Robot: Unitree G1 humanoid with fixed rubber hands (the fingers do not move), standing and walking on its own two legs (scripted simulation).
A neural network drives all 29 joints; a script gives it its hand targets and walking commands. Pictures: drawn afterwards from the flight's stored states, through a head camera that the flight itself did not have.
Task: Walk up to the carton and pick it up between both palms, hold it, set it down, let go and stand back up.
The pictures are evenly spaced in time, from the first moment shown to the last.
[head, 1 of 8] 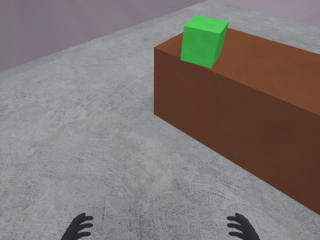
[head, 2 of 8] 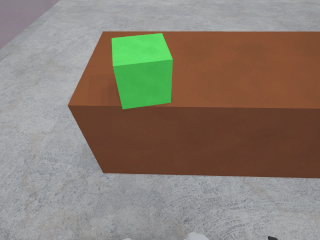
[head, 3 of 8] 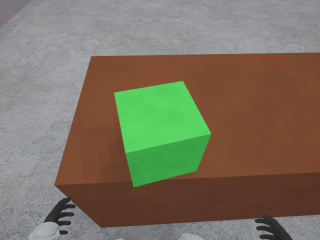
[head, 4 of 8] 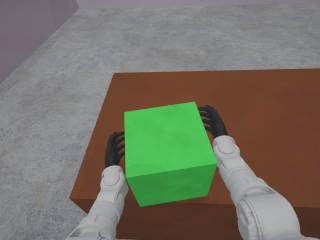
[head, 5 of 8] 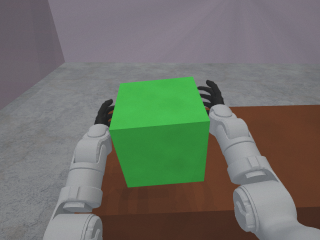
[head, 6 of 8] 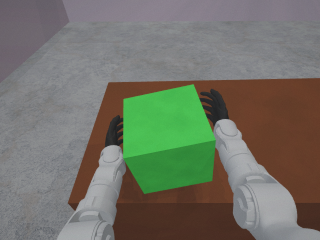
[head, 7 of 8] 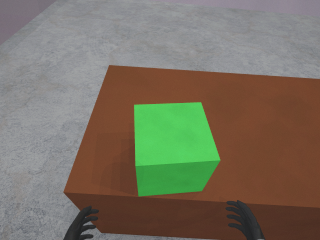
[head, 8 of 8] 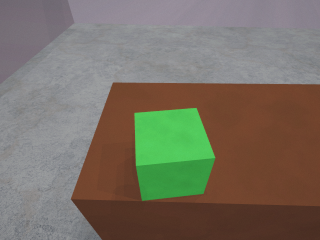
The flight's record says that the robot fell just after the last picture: no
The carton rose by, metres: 0.20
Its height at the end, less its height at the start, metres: +0.00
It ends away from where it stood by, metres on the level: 0.01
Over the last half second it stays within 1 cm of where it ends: yes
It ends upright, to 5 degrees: yes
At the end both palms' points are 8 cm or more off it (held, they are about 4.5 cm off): yes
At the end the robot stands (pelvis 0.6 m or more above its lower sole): yes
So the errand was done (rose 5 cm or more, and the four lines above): yes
